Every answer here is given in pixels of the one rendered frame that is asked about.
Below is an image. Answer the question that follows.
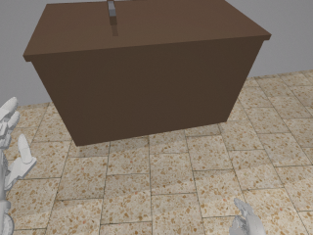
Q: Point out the tap lever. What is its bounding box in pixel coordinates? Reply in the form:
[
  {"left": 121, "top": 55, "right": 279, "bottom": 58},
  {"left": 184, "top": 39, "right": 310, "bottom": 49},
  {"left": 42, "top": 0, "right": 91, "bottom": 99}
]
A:
[{"left": 108, "top": 1, "right": 116, "bottom": 17}]

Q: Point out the robot left hand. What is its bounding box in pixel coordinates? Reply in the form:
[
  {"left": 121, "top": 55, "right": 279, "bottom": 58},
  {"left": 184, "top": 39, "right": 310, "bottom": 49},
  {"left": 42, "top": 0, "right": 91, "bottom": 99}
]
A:
[{"left": 0, "top": 97, "right": 37, "bottom": 200}]

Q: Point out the counter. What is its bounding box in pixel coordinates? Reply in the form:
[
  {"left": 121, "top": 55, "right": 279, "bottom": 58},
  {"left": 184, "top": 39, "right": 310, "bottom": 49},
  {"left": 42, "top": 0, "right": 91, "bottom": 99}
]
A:
[{"left": 22, "top": 0, "right": 272, "bottom": 147}]

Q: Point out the robot right hand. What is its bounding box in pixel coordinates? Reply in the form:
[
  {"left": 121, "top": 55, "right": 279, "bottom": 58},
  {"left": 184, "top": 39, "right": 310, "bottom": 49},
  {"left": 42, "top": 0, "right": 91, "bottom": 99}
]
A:
[{"left": 229, "top": 198, "right": 267, "bottom": 235}]

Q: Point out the left robot forearm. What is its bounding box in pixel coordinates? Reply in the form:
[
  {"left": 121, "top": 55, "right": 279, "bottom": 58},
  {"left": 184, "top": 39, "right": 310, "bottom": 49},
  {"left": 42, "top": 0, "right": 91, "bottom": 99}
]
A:
[{"left": 0, "top": 200, "right": 15, "bottom": 235}]

